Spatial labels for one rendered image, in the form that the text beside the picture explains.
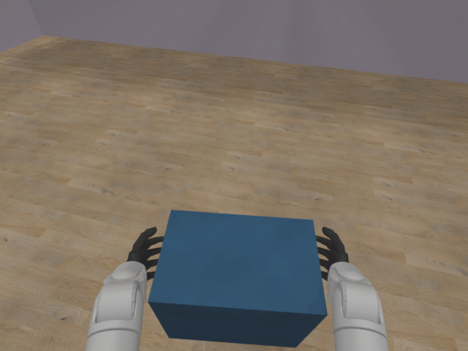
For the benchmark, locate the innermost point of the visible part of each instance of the robot right forearm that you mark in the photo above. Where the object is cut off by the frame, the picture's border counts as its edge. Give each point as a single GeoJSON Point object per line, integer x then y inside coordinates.
{"type": "Point", "coordinates": [358, 321]}

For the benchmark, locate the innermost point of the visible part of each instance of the carton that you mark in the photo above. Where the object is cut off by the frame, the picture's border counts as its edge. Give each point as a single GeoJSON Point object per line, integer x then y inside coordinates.
{"type": "Point", "coordinates": [238, 279]}

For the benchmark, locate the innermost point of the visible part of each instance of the left robot hand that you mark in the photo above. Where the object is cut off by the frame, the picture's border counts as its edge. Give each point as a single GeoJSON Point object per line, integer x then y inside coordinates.
{"type": "Point", "coordinates": [140, 253]}

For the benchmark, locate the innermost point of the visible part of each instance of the right robot hand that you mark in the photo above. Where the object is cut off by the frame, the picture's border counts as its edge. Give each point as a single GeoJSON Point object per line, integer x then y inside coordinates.
{"type": "Point", "coordinates": [336, 254]}

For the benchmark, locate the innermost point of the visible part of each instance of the robot left forearm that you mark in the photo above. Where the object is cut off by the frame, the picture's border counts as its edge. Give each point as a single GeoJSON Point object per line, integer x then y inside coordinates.
{"type": "Point", "coordinates": [117, 315]}

